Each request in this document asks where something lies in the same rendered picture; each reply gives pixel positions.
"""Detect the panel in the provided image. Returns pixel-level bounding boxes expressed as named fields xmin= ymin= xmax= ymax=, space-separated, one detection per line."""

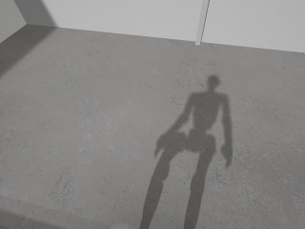
xmin=195 ymin=0 xmax=209 ymax=46

